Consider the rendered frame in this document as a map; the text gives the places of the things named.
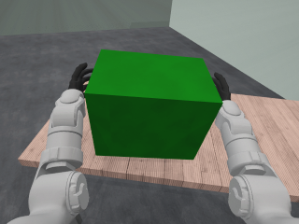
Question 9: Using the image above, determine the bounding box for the right robot forearm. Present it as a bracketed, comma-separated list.
[215, 100, 292, 212]

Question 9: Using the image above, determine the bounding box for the left robot hand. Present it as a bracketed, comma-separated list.
[68, 63, 93, 98]

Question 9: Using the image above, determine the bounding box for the right robot hand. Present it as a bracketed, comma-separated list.
[212, 72, 231, 101]

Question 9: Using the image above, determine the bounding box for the left robot forearm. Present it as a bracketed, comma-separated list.
[28, 89, 86, 212]

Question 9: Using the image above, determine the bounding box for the robot left upper arm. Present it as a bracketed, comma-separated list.
[7, 171, 90, 224]

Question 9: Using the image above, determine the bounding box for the table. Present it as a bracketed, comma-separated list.
[18, 81, 299, 224]

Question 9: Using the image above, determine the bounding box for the robot right upper arm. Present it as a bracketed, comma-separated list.
[228, 174, 299, 224]

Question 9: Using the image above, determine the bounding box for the carton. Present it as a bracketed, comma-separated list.
[84, 49, 223, 160]

